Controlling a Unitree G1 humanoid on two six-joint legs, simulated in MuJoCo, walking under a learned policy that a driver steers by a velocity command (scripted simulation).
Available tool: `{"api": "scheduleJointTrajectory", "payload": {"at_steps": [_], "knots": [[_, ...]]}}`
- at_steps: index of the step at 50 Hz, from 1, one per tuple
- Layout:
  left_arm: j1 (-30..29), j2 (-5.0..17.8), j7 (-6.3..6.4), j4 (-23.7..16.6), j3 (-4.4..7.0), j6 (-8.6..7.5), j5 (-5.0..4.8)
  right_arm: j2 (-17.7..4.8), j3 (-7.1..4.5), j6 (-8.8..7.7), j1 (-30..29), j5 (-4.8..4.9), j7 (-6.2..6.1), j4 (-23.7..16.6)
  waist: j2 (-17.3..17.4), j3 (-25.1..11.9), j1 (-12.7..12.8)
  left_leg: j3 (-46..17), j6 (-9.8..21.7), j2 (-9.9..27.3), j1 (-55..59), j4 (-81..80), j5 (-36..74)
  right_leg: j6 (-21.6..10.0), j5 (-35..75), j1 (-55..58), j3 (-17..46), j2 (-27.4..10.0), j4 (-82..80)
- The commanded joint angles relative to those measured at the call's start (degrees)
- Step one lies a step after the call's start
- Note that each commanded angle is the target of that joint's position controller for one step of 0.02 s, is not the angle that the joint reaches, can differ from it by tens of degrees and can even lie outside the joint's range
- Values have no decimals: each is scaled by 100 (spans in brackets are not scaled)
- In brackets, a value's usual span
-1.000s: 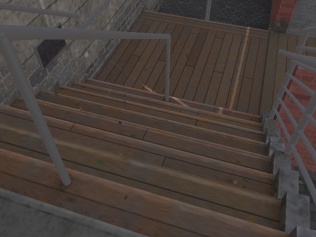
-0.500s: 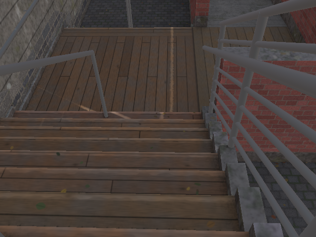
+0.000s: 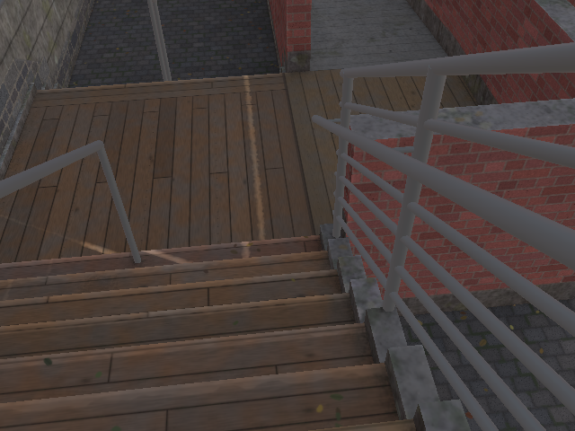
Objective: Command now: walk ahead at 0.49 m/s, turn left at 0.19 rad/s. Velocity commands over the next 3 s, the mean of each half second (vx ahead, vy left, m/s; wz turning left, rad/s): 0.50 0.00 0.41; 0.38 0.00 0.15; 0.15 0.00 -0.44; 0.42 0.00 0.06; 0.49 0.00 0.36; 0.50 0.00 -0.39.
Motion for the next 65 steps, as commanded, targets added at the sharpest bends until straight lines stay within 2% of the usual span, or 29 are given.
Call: {"api": "scheduleJointTrajectory", "payload": {"at_steps": [1,4,7,11,13,15,17,18,19,20,22,25,27,30,35,38,39,43,44,45,46,47,48,49,51,53,56,60,65], "knots": [[158,-211,0,-256,-151,128,0,157,103,29,1,-45,-70,-108,157,493,286,-2526,1426,1439,652,-1714,1669,133,888,-1491,207,-655,-993],[347,-152,-337,-18,-287,84,27,-380,60,18,336,-304,-162,171,325,208,213,-1261,1051,747,-480,-888,3061,274,2038,-235,-426,-504,-1266],[-451,0,-326,-183,-314,163,387,151,326,-108,870,-152,-435,303,354,404,-239,-1845,1033,770,289,-126,1141,166,3886,-1534,49,-735,-2287],[-1313,-200,-207,-588,-519,145,77,81,439,-5,876,-247,-335,159,370,378,-332,-1533,931,367,-2083,289,-619,187,4223,1263,-917,-342,-4288],[-1356,-263,-231,-671,-632,183,180,-188,379,88,749,-219,-207,-100,664,635,-347,-1902,930,465,-2210,601,-1595,405,2969,1915,-856,-370,-4440],[-639,-131,-181,-459,-536,117,176,-414,351,101,747,-136,-237,-176,403,873,-132,-2318,732,263,-1900,1481,-1754,385,2734,2842,-733,-306,-5475],[1161,521,-104,333,-213,58,-16,-659,392,291,259,131,-115,-427,-322,1030,842,-2136,421,-136,-1644,3485,-1955,269,3967,4184,-1042,-682,-7495],[2068,847,-36,504,14,99,276,-181,477,343,1305,-62,240,-167,-755,99,784,-1908,21,-251,-1814,5236,-1313,-266,4412,5549,-623,-1430,-6557],[2778,1126,-9,417,46,108,665,428,465,212,2274,238,351,39,-1392,-1165,417,-1430,-16,-594,-3375,8226,-2649,-830,9652,7179,-238,-2242,-3437],[2953,1144,-256,414,119,165,726,251,402,150,2520,253,327,-342,-1149,-1920,414,-1447,-124,-569,-4349,9023,-2563,-2000,9842,7766,1040,-3352,-3566],[1419,831,-273,249,115,229,317,77,265,298,438,-35,178,-841,12,511,427,-1301,-238,542,-5190,7985,-420,-1787,3808,4421,1293,-3076,-5309],[451,-773,-135,50,-287,-53,61,352,287,572,777,-190,212,-511,205,1526,-429,-1064,3,1207,-3121,4932,1965,-1093,3498,875,-396,-1726,-6028],[790,-548,113,327,-292,-280,-53,235,241,631,344,-147,380,-455,-226,1312,17,-727,5,999,-2839,3262,2833,-1292,2181,598,-802,-1444,-6158],[1189,106,121,761,-257,-251,223,142,194,605,-141,-259,397,-625,-393,812,-78,-654,119,873,-2441,3391,2801,-1366,2413,993,-397,-1817,-5891],[2200,-543,336,1186,-395,-77,238,-60,313,306,-1079,-256,129,-715,130,814,836,-1659,-137,1131,-5817,1579,3435,-1177,1698,4688,3,-1974,-4684],[2189,-810,421,1113,-576,-67,180,-3,341,408,-1609,-252,312,-704,223,1041,686,-515,-133,1449,-3589,627,5008,-656,1085,2337,-1016,-1294,-4168],[2231,-622,358,1092,-556,-41,377,156,380,453,-1687,-310,324,-697,-11,1032,712,-13,-146,1150,-2100,692,5521,-685,117,1153,-1169,-1132,-4140],[2004,158,314,1042,-313,51,27,-127,262,624,-2471,-221,334,-997,26,1705,984,-236,-44,1082,-1459,-1328,4305,-383,-322,1660,-585,-1691,-3717],[2630,470,323,1398,-137,326,-405,74,173,470,-2609,560,162,-674,270,2007,1322,-20,-236,942,-1111,-2140,4839,-364,699,2428,-758,-1363,-3221],[2498,415,433,1360,-55,398,-409,-174,86,303,-1676,454,24,-441,137,1899,869,59,-290,794,-53,-2280,4789,-415,1090,2027,-684,-1258,-2349],[2002,204,-25,1156,-210,376,465,-685,-86,330,-292,-233,-9,-68,197,781,126,-10,150,875,1584,-2250,5180,-181,540,1723,-456,-1586,-1762],[2203,228,-318,1333,-111,469,459,-1335,-454,358,510,-491,-35,199,290,286,-233,-51,397,1056,3224,-2011,5343,176,-507,1013,-864,-1040,-245],[3088,-543,-553,1444,-208,474,182,-1668,-541,428,1445,-386,41,251,1608,-1666,-101,-490,1303,2077,6059,202,8427,434,-3342,-268,-990,-264,2540],[2354,-264,-676,1039,-159,365,-135,-1410,-493,501,1969,-283,165,580,1508,-2208,-438,-794,1475,2635,6441,111,8467,400,-3737,-1096,-852,-242,3492],[1259,-525,-573,466,-314,137,-454,-957,-274,415,656,89,332,390,978,-842,-218,-1637,1368,3064,4091,-827,4947,491,-3257,-2520,-434,-538,3836],[2052,-890,-446,746,-426,124,-487,-503,12,292,-68,-285,406,260,143,340,576,-1261,1355,3523,639,-1343,4877,554,-1808,-797,248,-972,2697],[2057,-811,-173,500,-398,351,-82,-330,8,11,-621,-338,-121,-57,222,691,799,-458,1501,2771,-752,-1969,3166,257,-42,-497,-87,-737,1929],[1189,-335,-148,-100,-229,584,-64,11,72,-34,-347,-319,-581,-253,331,632,203,-249,1402,2855,24,-2345,1763,157,1707,-1329,26,-871,-340],[811,-489,-245,-569,-249,776,-24,-369,-108,-51,-325,-333,-770,-331,289,688,144,159,802,2863,-171,-2471,381,164,1181,-705,-638,-781,-1185]]}}
Next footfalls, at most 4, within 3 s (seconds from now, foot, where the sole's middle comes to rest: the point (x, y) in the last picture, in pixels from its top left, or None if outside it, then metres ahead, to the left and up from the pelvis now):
0.36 right None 0.28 -0.12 -0.93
0.94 left None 0.52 0.26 -1.11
1.50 right None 0.53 -0.04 -1.11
2.08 left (251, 414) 0.83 0.14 -1.28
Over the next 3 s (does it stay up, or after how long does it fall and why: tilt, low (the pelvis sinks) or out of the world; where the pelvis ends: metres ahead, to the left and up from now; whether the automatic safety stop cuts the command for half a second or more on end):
stays up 1.30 0.13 -0.86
